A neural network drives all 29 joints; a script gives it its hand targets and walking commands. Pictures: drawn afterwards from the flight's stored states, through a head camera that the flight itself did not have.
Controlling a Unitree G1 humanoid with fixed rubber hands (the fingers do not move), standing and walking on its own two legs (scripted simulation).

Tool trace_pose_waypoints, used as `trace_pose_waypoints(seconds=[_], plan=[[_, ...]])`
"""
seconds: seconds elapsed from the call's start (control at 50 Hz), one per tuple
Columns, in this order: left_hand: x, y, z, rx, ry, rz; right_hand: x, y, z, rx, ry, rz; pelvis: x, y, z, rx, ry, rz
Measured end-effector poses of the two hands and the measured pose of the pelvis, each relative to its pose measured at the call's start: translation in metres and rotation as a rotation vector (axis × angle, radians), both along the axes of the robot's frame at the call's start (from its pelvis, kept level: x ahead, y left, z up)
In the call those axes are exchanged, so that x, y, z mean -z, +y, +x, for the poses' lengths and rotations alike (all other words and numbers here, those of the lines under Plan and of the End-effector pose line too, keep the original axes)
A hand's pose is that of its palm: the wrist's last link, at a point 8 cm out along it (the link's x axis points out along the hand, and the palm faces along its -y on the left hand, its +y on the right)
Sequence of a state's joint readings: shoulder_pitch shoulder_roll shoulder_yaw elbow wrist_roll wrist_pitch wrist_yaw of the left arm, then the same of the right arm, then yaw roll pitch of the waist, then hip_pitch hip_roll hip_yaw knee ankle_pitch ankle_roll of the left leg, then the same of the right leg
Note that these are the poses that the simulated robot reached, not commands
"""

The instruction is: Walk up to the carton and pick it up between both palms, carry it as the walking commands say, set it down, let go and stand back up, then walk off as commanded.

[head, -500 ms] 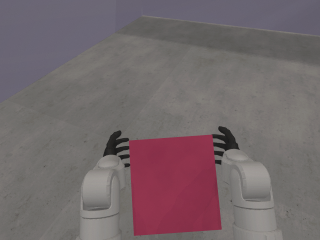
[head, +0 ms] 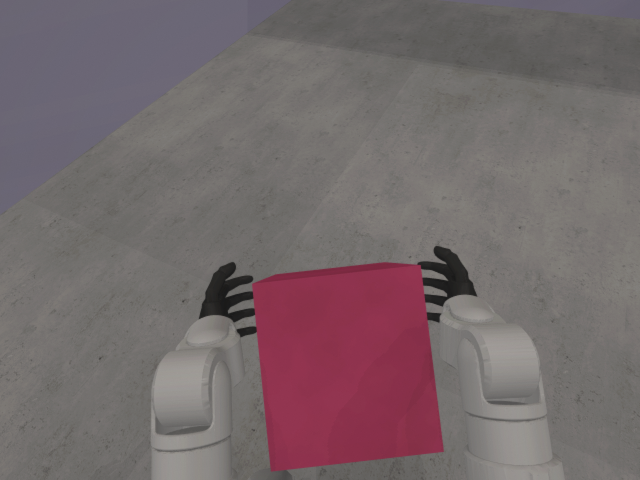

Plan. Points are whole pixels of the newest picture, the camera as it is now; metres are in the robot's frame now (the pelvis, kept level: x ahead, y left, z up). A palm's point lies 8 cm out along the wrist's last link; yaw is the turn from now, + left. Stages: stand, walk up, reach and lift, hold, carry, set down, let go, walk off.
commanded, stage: carry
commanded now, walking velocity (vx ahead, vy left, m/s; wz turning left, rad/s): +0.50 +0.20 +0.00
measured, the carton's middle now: (340, 342) +0.30 +0.01 -0.05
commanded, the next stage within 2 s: none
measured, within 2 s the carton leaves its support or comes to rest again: neither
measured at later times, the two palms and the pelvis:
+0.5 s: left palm (207, 154) +0.59 +0.22 +0.08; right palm (369, 153) +0.57 -0.06 +0.08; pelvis +0.30 +0.11 -0.01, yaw -5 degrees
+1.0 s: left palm (189, 81) +0.88 +0.32 +0.06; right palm (309, 70) +0.89 +0.05 +0.07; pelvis +0.59 +0.18 -0.02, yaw -3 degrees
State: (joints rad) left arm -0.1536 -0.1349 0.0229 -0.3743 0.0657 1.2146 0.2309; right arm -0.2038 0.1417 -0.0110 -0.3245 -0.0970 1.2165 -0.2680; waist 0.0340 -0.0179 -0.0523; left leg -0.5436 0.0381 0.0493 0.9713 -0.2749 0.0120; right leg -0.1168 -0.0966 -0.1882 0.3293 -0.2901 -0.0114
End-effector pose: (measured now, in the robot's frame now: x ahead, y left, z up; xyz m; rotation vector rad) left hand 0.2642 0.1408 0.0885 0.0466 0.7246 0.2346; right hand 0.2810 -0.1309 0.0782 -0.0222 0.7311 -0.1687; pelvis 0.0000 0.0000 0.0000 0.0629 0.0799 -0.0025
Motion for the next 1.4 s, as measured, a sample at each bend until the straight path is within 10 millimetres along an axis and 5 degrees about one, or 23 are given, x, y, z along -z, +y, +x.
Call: trace_pose_waypoints(seconds=[0.12, 0.24, 0.36, 0.62, 0.78, 0.9, 1.06, 1.22, 1.4], plan=[[-0.009, 0.02, 0.085, 0.038, -0.057, 0.015, -0.004, 0.02, 0.076, 0.048, -0.064, 0.032, 0.006, 0.033, 0.077, 0.016, -0.01, 0.019], [0.014, 0.049, 0.186, 0.098, -0.091, 0.001, 0.012, 0.05, 0.154, 0.117, -0.096, 0.003, 0.039, 0.078, 0.168, 0.055, -0.022, -0.014], [0.027, 0.071, 0.247, 0.083, 0.043, -0.01, 0.019, 0.072, 0.213, 0.098, 0.05, -0.023, 0.018, 0.096, 0.224, 0.08, -0.001, -0.027], [-0.007, 0.08, 0.398, 0.102, -0.048, 0.023, -0.01, 0.082, 0.364, 0.109, -0.046, -0.016, 0.012, 0.108, 0.382, 0.036, 0.002, -0.048], [-0.01, 0.118, 0.496, 0.048, -0.021, 0.006, -0.016, 0.12, 0.478, 0.073, -0.026, -0.013, 0.003, 0.134, 0.479, 0.023, 0.001, -0.017], [0.008, 0.16, 0.58, 0.031, -0.069, -0.011, -0.001, 0.162, 0.56, 0.082, -0.073, -0.002, 0.026, 0.175, 0.552, 0.033, -0.006, -0.033], [0.026, 0.179, 0.638, 0.001, 0.018, -0.058, 0.015, 0.18, 0.626, 0.057, 0.034, -0.029, 0.013, 0.185, 0.606, 0.04, 0.009, -0.046], [0.006, 0.172, 0.699, 0.052, -0.033, -0.013, -0.001, 0.173, 0.675, 0.081, -0.026, -0.014, 0.012, 0.188, 0.67, 0.023, 0.009, -0.056], [-0.01, 0.172, 0.742, 0.051, -0.032, -0.002, -0.018, 0.175, 0.716, 0.085, -0.03, -0.018, 0.003, 0.19, 0.714, 0.026, 0.017, -0.066]])
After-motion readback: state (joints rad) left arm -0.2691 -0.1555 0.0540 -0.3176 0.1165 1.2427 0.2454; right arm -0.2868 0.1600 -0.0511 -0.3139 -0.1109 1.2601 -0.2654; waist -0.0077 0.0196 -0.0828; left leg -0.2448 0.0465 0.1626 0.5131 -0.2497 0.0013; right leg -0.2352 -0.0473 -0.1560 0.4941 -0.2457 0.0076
